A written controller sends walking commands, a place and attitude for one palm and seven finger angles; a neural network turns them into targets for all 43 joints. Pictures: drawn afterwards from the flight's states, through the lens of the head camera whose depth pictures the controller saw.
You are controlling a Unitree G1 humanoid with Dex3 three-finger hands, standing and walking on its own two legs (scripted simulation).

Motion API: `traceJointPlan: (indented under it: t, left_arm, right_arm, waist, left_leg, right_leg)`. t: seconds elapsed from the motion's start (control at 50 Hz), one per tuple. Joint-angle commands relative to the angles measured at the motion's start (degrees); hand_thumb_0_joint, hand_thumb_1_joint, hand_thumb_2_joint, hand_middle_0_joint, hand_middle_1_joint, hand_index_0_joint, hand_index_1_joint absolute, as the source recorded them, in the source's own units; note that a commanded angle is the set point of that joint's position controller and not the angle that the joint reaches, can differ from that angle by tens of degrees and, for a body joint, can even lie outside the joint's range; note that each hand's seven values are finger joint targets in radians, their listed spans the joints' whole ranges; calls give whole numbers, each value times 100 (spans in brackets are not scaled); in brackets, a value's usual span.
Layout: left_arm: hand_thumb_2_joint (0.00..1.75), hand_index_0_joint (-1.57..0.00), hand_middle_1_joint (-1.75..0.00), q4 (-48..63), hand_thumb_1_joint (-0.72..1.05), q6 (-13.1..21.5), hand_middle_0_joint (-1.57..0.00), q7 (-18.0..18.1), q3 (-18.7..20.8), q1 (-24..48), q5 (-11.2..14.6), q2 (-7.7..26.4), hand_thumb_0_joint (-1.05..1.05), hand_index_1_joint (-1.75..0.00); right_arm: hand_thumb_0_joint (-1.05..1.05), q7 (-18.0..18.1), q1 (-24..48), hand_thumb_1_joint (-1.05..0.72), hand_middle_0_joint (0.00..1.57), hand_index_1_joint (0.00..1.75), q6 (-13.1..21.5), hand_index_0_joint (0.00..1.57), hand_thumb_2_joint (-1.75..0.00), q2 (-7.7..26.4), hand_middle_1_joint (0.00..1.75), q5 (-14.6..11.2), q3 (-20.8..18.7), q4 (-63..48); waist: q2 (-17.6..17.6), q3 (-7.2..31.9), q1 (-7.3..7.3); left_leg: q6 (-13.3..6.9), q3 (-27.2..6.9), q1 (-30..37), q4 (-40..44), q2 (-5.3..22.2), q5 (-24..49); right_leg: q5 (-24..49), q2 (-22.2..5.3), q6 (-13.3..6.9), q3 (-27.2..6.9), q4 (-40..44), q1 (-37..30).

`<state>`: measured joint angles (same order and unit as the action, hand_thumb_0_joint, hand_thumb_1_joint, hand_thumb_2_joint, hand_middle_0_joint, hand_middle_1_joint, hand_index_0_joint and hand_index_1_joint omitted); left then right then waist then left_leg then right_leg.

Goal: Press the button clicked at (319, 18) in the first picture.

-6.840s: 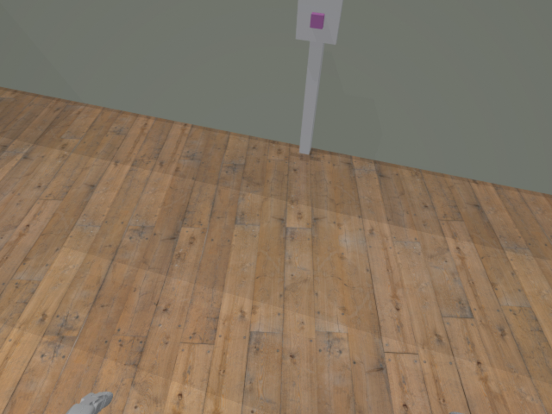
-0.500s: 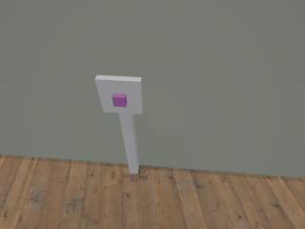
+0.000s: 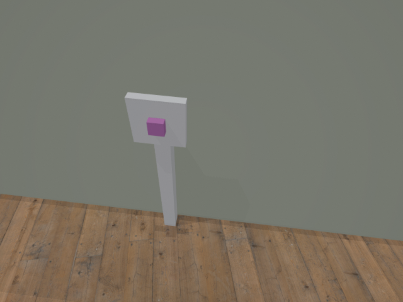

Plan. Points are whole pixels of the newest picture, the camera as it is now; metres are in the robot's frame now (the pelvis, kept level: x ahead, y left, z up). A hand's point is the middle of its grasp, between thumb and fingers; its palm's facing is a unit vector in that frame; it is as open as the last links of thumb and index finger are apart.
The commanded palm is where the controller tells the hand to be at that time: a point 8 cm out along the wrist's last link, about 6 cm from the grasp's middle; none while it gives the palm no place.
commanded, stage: shuffle to correct the standing spot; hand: left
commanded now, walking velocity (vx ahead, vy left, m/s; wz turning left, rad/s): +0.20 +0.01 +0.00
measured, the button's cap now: (156, 126) +0.61 +0.18 -0.03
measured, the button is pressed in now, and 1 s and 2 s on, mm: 0 0 0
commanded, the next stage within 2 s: come to a stop and stand still in 0.40 s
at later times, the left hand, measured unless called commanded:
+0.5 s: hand out of the picture +0.06 +0.18 -0.18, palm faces +0.04 -0.99 -0.13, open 7.4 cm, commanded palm none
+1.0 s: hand (141, 280) +0.21 +0.15 -0.16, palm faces +0.03 -0.98 -0.21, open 7.3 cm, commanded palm none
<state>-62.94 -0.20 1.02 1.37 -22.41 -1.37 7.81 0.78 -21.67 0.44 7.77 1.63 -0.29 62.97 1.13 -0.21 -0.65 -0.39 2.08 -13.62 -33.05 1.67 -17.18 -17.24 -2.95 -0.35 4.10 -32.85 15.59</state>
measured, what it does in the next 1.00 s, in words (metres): walks ahead: left foot, then right foot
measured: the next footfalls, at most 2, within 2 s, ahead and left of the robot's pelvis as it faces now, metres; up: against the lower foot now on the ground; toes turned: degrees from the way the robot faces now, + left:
left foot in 0.34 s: +0.12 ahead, +0.11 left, +0.00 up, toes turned +8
right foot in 0.72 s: +0.25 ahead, -0.13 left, +0.00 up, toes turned -8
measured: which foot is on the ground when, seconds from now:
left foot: down 0.00-0.18, up 0.20-0.32, down 0.34-0.74, up 0.76-1.00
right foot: down 0.00-0.36, up 0.38-0.70, down 0.72-1.00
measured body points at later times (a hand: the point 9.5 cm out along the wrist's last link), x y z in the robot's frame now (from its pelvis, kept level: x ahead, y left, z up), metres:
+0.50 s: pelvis +0.09 +0.02 +0.00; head +0.10 +0.03 +0.45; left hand +0.06 +0.23 -0.16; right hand +0.10 -0.21 -0.14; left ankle +0.08 +0.10 -0.73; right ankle +0.07 -0.10 -0.66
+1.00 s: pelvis +0.11 -0.02 +0.00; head +0.13 -0.02 +0.45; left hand +0.21 +0.21 -0.15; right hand +0.14 -0.25 -0.16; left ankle +0.08 +0.10 -0.69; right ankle +0.21 -0.12 -0.73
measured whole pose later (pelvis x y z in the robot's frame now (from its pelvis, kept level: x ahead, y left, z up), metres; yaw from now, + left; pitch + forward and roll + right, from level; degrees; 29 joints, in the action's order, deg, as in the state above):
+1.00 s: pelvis +0.11 -0.02 +0.00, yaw +0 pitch -1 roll +1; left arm -54.7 -0.8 2.4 2.6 -7.2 -2.2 8.4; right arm 1.0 -13.0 -2.0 8.8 0.9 -2.9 59.3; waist 1.2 -4.3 -0.1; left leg 1.4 2.8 -21.2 -51.7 0.7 -27.0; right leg -6.8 -3.2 -2.9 6.9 -30.0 22.5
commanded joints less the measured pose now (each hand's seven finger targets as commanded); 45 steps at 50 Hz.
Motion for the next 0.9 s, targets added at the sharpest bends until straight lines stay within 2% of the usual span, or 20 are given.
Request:
traceJointPlan:
  t: [0.0, 0.04, 0.1, 0.14, 0.16, 0.18, 0.24, 0.28, 0.3, 0.32, 0.34, 0.36, 0.44, 0.58, 0.66, 0.68, 0.7, 0.72, 0.78, 0.88]
  left_arm:
    - [90, -20, -30, 430, 90, 150, -20, -41, 80, -10, -33, 261, 0, -30]
    - [90, -20, -30, 432, 90, 201, -20, -80, 63, -47, -57, 149, 0, -30]
    - [90, -20, -30, 265, 90, 292, -20, -80, 113, -588, -13, 199, 0, -30]
    - [90, -20, -30, 72, 90, 350, -20, -12, 218, -1000, 7, 635, 0, -30]
    - [90, -20, -30, 11, 90, 362, -20, 20, 286, -1245, 20, 888, 0, -30]
    - [90, -20, -30, 13, 90, 371, -20, 44, 309, -1278, -1, 914, 0, -30]
    - [90, -20, -30, 153, 90, 363, -20, 89, 290, -741, -53, 764, 0, -30]
    - [90, -20, -30, 300, 90, 311, -20, 60, 260, -208, -18, 669, 0, -30]
    - [90, -20, -30, 319, 90, 276, -20, 39, 222, -129, 16, 492, 0, -30]
    - [90, -20, -30, 421, 90, 239, -20, -3, 172, -92, 50, 253, 0, -30]
    - [90, -20, -30, 607, 90, 226, -20, -10, 149, 81, 19, 138, 0, -30]
    - [90, -20, -30, 732, 90, 221, -20, -24, 194, 330, 1, 205, 0, -30]
    - [90, -20, -30, 478, 90, 223, -20, -131, 178, 256, -62, 31, 0, -30]
    - [90, -20, -30, 535, 90, 113, -20, -64, 52, 586, 26, -112, 0, -30]
    - [90, -20, -30, 437, 90, 167, -20, 4, 129, 135, 8, 303, 0, -30]
    - [90, -20, -30, 419, 90, 213, -20, 56, 190, -52, -18, 639, 0, -30]
    - [90, -20, -30, 432, 90, 234, -20, 104, 237, -83, -18, 991, 0, -30]
    - [90, -20, -30, 455, 90, 202, -20, 91, 252, -108, 19, 1195, 0, -30]
    - [90, -20, -30, 620, 90, 161, -20, 179, 237, 420, -5, 919, 0, -30]
    - [90, -20, -30, 960, 90, 37, -20, 205, 365, 935, -44, 1039, 0, -30]
  right_arm:
    - [0, 35, -503, -90, 20, 30, 122, 20, -90, 741, 30, -22, -175, -212]
    - [0, 52, -428, -90, 20, 30, 160, 20, -90, 719, 30, -48, -189, -226]
    - [0, 49, -169, -90, 20, 30, 226, 20, -90, 554, 30, -64, -149, -342]
    - [0, 19, 7, -90, 20, 30, 274, 20, -90, 287, 30, -76, -95, -478]
    - [0, -8, 115, -90, 20, 30, 266, 20, -90, 238, 30, -67, -117, -541]
    - [0, -30, 401, -90, 20, 30, 249, 20, -90, 263, 30, -55, -140, -653]
    - [0, -104, 420, -90, 20, 30, 276, 20, -90, 161, 30, -91, -149, -655]
    - [0, -99, -276, -90, 20, 30, 307, 20, -90, -13, 30, -84, -95, -349]
    - [0, -50, -731, -90, 20, 30, 329, 20, -90, 151, 30, -72, -122, -156]
    - [0, 20, -1197, -90, 20, 30, 344, 20, -90, 651, 30, -10, -256, -32]
    - [0, 79, -1608, -90, 20, 30, 322, 20, -90, 1036, 30, 8, -330, -2]
    - [0, 94, -1411, -90, 20, 30, 256, 20, -90, 1087, 30, 27, -349, -77]
    - [0, 85, -435, -90, 20, 30, 424, 20, -90, 488, 30, 11, -145, -330]
    - [0, 175, -352, -90, 20, 30, 392, 20, -90, 599, 30, 18, -113, -240]
    - [0, 160, -180, -90, 20, 30, 215, 20, -90, 634, 30, -54, -179, -216]
    - [0, 136, -290, -90, 20, 30, 196, 20, -90, 458, 30, -91, -193, -233]
    - [0, 115, -616, -90, 20, 30, 149, 20, -90, 269, 30, -141, -211, -235]
    - [0, 147, -769, -90, 20, 30, 53, 20, -90, 231, 30, -190, -252, -230]
    - [0, 150, -336, -90, 20, 30, -145, 20, -90, 157, 30, -156, -239, -236]
    - [0, 22, -72, -90, 20, 30, -287, 20, -90, 151, 30, -98, -286, -328]
  waist:
    - [-1171, -1027, 138]
    - [-1023, -1046, 59]
    - [-327, -615, -210]
    - [958, -556, -313]
    - [1352, -423, -390]
    - [1470, -601, -461]
    - [768, -584, -124]
    - [546, -428, 264]
    - [22, -336, 416]
    - [-1303, -265, 581]
    - [-1882, -222, 708]
    - [-1144, -472, 662]
    - [-592, -934, 162]
    - [-884, -304, 101]
    - [-533, 89, -157]
    - [76, 370, -190]
    - [868, 677, -80]
    - [1071, 889, -38]
    - [1417, 528, -42]
    - [746, 383, 16]
  left_leg:
    - [-536, -1310, -769, 1973, 873, -2300]
    - [-689, -1469, -749, 1980, 1011, -1916]
    - [-522, -770, -1000, 1119, 580, -827]
    - [-206, 192, -1930, -247, -175, -606]
    - [-146, 414, -2118, -999, -209, -1075]
    - [-146, 245, -2354, -1561, -86, -1376]
    - [-189, 92, -1764, -1109, 158, -1146]
    - [-106, 569, 191, 349, -141, 73]
    - [-77, 360, 930, 747, -11, 182]
    - [-350, -1131, 1425, 1368, 987, -399]
    - [-822, -2480, 1586, 2133, 2103, -539]
    - [-1238, -2683, 1209, 2276, 2418, -905]
    - [-1072, -1251, 157, 2275, 1845, 624]
    - [-806, 298, 636, 1362, 1332, 4705]
    - [-411, 297, 342, 519, 1043, 3141]
    - [-188, 396, -122, 108, 725, 1832]
    - [9, 533, -703, -552, 205, -197]
    - [93, 359, -646, -1295, -61, -1730]
    - [139, -131, -927, -2586, 16, -1786]
    - [238, 19, -754, -2453, -72, -1032]
  right_leg:
    - [-1005, 179, -246, 164, -140, 570]
    - [-493, 210, -268, 206, -285, 454]
    - [-252, -47, -336, -279, 413, -530]
    - [93, -956, -752, -1582, 1132, -1475]
    - [93, -1583, -1035, -2215, 1610, -1593]
    - [290, -1750, -1231, -2441, 1775, -1496]
    - [659, -1634, -1204, -1798, 1503, -929]
    - [145, -913, -749, -823, 1041, 361]
    - [-264, -521, -570, -535, 440, 853]
    - [-784, 39, -287, -95, -809, 1708]
    - [-1639, 297, -160, 133, -2100, 2322]
    - [-1524, 41, -268, -215, -2814, 2476]
    - [-210, -291, -191, -376, -3367, 2287]
    - [348, 27, -28, 101, -1065, 1003]
    - [1890, -48, 53, 79, 670, -494]
    - [3592, -524, -39, -458, 546, -1150]
    - [5733, -1499, -516, -1354, 302, -1731]
    - [6423, -2066, -1091, -1465, 484, -1620]
    - [5304, -1836, -1285, -1408, 847, -871]
    - [2505, -1587, -1086, -1087, 1401, 13]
